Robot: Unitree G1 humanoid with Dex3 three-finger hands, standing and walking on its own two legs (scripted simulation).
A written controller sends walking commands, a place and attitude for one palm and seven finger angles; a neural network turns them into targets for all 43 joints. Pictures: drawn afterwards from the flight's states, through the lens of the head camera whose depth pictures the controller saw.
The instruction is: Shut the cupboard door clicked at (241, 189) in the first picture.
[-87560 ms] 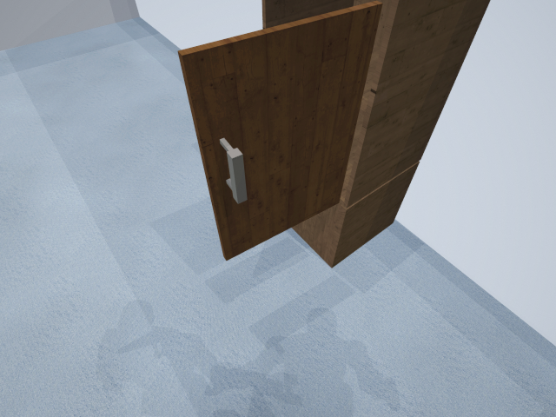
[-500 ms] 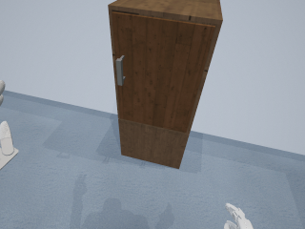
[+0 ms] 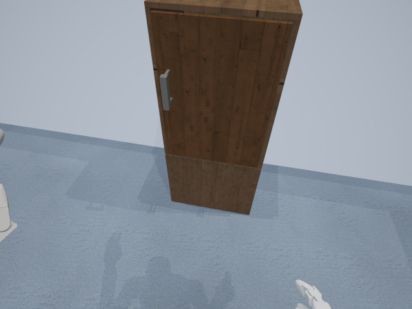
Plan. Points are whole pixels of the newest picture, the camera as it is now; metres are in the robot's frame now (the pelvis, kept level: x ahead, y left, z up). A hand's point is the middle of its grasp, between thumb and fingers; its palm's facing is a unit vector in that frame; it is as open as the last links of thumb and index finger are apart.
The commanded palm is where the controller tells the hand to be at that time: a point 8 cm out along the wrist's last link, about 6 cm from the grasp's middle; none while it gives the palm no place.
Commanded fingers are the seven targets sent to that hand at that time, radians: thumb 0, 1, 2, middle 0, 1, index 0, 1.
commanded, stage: stop stepping back and stand still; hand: left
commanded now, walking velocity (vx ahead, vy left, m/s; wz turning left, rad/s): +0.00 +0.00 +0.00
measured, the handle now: (167, 89) +0.80 +0.17 +0.02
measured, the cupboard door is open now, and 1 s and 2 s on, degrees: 0 0 0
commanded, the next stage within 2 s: let the arm hang, fingers relaxed in 0.34 s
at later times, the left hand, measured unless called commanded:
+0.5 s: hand (22, 216) +0.22 +0.30 +0.14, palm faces +0.29 -0.79 -0.54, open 7.4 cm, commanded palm none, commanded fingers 0.00 0.90 0.90 -0.20 -0.30 -0.20 -0.30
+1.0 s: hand out of the picture -0.10 +0.21 -0.17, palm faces +0.08 -0.98 -0.17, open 7.3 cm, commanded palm none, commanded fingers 0.00 0.90 0.90 -0.20 -0.30 -0.20 -0.30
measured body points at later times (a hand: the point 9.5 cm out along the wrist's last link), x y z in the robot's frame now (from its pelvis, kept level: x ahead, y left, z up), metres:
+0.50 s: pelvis +0.00 +0.03 +0.00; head +0.01 +0.03 +0.45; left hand +0.20 +0.34 +0.17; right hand +0.17 -0.21 -0.08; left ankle +0.07 +0.13 -0.73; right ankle -0.04 -0.09 -0.73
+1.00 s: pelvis -0.02 +0.04 +0.01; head +0.01 +0.05 +0.45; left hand -0.10 +0.26 -0.15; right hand -0.04 -0.20 -0.14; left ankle +0.07 +0.13 -0.73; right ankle -0.04 -0.09 -0.73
